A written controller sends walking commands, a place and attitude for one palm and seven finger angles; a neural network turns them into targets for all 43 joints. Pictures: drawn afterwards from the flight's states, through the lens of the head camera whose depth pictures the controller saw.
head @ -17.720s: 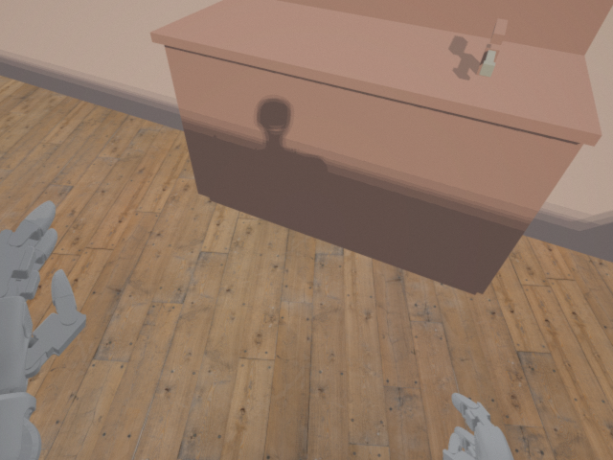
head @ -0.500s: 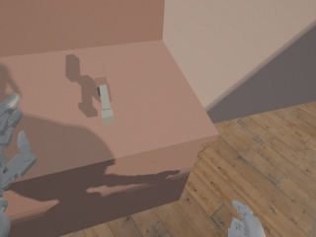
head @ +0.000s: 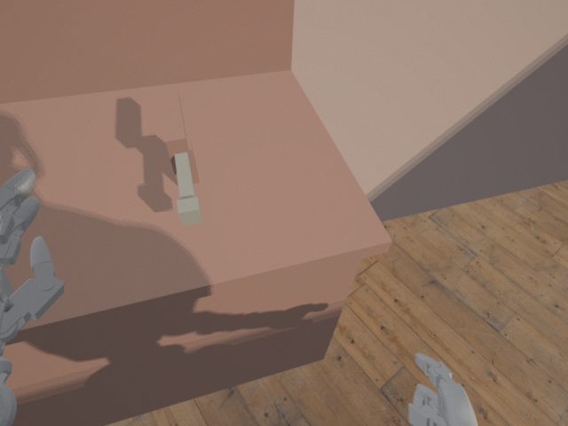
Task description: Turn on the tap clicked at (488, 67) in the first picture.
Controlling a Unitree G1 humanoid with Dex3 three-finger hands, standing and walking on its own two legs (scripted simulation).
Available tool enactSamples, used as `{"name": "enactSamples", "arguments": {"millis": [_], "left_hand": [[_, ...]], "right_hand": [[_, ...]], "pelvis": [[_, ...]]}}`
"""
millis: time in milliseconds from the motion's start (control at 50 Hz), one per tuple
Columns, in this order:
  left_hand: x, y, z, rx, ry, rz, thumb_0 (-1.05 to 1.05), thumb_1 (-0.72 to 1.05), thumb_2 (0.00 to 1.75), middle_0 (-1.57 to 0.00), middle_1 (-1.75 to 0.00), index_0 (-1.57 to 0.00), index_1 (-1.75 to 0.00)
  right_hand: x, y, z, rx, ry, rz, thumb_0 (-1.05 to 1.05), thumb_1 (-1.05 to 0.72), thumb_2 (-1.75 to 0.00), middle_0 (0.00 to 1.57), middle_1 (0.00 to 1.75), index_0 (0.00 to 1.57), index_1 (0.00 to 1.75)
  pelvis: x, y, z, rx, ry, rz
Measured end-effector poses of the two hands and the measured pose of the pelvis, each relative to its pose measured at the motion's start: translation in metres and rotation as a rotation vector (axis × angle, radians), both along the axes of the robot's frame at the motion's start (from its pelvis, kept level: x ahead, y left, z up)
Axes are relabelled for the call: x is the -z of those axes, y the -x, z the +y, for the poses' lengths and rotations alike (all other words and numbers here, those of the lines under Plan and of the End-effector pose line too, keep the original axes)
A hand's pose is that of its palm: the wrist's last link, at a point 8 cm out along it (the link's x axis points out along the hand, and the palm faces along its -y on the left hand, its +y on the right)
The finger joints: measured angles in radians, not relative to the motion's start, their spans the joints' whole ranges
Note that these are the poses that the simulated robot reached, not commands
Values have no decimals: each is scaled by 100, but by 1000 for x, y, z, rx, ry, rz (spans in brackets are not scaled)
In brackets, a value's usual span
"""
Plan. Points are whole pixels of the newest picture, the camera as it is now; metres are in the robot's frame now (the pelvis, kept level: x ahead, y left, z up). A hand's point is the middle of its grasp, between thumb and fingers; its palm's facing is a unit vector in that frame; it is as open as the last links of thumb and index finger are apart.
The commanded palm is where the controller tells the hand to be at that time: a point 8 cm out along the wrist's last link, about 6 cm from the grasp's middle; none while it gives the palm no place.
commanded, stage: shuffle to correct the standing spot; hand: left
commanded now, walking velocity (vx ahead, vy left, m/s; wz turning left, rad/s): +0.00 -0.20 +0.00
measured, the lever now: (189, 211) +0.37 +0.16 +0.11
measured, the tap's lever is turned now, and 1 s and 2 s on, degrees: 0 0 0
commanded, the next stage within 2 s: none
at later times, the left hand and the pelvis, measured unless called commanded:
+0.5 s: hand (56, 291) +0.21 +0.24 +0.16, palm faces +0.35 -0.85 -0.39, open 7.4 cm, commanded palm +0.16 +0.28 +0.18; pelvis +0.00 +0.00 +0.00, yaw +0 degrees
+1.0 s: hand (56, 299) +0.21 +0.24 +0.16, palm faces +0.36 -0.86 -0.37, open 7.4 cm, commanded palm +0.15 +0.28 +0.18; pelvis -0.01 +0.00 +0.00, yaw +0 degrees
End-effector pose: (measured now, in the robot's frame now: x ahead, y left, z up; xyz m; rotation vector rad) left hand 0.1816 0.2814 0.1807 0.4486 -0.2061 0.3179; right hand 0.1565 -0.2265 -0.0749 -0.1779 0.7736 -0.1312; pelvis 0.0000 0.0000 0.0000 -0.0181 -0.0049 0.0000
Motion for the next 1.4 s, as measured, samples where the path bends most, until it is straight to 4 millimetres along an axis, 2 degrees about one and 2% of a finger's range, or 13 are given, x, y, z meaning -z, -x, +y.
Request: {"name": "enactSamples", "arguments": {"millis": [220,400,620,840,1040,1200,1400], "left_hand": [[6,5,-2,-3,35,2,1,89,90,-21,-30,-21,-30],[-1,4,2,-10,2,-1,1,89,90,-21,-30,-21,-30],[7,7,-2,-6,32,15,1,89,90,-21,-30,-21,-30],[-2,9,3,-8,-4,-2,1,89,90,-21,-30,-21,-30],[8,12,-1,-23,48,19,1,89,90,-21,-30,-21,-30],[-1,6,1,-9,7,-4,1,89,90,-21,-30,-21,-30],[4,5,-11,6,10,26,1,89,90,-21,-30,-21,-30]], "right_hand": [[0,2,-3,7,8,1,1,-91,-90,20,30,20,30],[-1,5,2,-3,-1,11,1,-91,-90,20,30,20,30],[2,5,-1,3,-4,11,1,-91,-90,20,30,20,30],[-2,6,1,-2,0,2,1,-91,-90,20,30,20,30],[2,8,1,-5,-5,11,1,-91,-90,20,30,20,30],[0,6,2,-5,-4,12,1,-91,-90,20,30,20,30],[4,4,-5,-1,-22,5,1,-91,-90,20,30,20,30]], "pelvis": [[2,2,0,0,0,-8],[-1,3,0,-2,-1,-2],[1,3,-1,0,2,-6],[-1,5,0,-3,0,-6],[0,6,-1,-5,2,-6],[-1,5,0,3,-2,-4],[2,4,-7,5,1,3]]}}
